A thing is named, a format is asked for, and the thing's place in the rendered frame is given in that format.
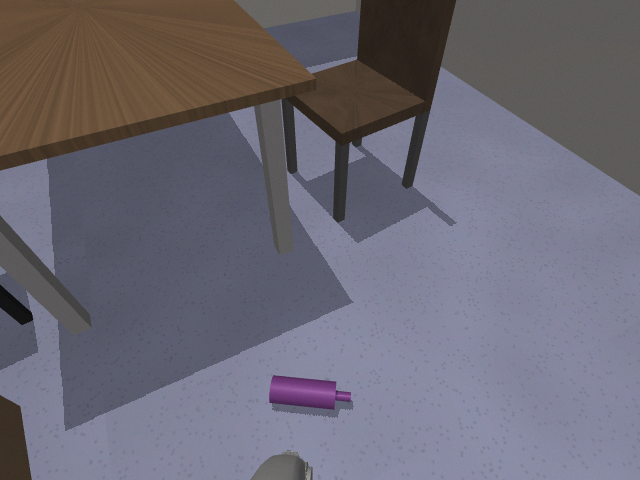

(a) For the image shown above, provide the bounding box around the table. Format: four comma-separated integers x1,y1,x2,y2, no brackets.
0,0,316,335

